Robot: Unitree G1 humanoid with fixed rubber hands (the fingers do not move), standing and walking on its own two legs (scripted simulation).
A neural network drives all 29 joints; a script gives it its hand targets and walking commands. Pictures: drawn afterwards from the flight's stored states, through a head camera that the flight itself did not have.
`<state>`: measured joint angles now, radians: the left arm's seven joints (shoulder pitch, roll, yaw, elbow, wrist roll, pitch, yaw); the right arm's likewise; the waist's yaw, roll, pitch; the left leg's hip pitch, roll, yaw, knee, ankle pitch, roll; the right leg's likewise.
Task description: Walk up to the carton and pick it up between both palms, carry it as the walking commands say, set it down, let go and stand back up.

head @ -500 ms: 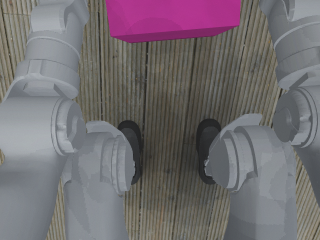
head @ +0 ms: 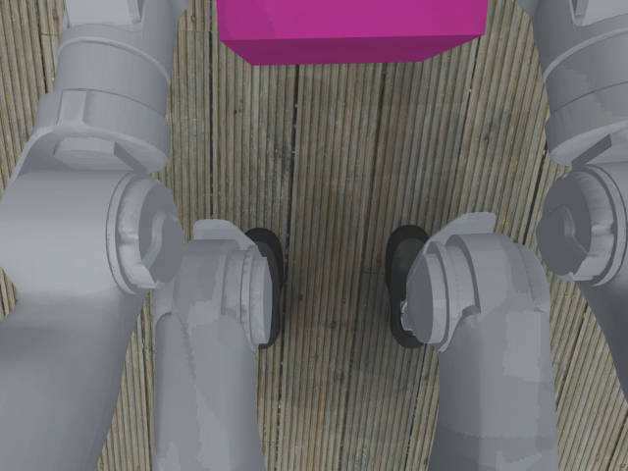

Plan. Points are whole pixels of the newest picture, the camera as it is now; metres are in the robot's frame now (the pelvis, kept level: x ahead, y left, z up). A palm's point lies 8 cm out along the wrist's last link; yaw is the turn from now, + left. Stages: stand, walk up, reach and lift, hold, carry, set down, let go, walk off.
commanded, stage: reach and lift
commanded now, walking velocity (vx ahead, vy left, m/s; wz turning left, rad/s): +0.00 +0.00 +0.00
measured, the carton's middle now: out of the picture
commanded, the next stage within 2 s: none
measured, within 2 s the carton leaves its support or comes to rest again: neither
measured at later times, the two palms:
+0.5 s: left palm out of the picture +0.58 +0.13 -0.09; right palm out of the picture +0.57 -0.16 -0.11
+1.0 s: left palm out of the picture +0.55 +0.13 -0.03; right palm out of the picture +0.54 -0.16 -0.04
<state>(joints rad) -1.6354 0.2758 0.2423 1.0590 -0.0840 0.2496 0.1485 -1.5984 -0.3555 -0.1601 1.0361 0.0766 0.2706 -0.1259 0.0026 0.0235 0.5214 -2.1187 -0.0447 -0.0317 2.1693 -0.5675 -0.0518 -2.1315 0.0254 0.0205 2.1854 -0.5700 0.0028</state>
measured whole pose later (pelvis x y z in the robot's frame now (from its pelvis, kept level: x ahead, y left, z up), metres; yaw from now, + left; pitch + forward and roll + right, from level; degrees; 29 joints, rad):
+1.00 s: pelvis -0.02 +0.01 +0.07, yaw -1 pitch +26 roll +1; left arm -1.52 0.15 0.38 0.76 0.09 0.40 0.27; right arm -1.51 -0.21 -0.30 0.78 -0.07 0.43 -0.23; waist 0.00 0.01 0.52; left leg -1.88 -0.06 -0.04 1.93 -0.50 -0.05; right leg -1.89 0.04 0.04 1.93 -0.49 0.03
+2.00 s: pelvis -0.03 +0.00 +0.17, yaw -1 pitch +17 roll +1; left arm -1.31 0.09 0.37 0.66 0.09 0.44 0.26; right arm -1.28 -0.11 -0.32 0.64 -0.10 0.47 -0.25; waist 0.02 0.01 0.52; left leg -1.48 -0.05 -0.06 1.61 -0.44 -0.05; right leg -1.49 0.04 0.03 1.62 -0.43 0.01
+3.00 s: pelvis +0.05 +0.00 +0.29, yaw -1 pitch +22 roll +1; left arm -0.78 -0.10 0.52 0.82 0.33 0.42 0.11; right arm -0.74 0.10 -0.48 0.78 -0.32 0.45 -0.15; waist 0.02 0.02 -0.22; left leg -1.12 -0.04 -0.07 1.11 -0.38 -0.03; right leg -1.13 0.02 0.04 1.12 -0.39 0.00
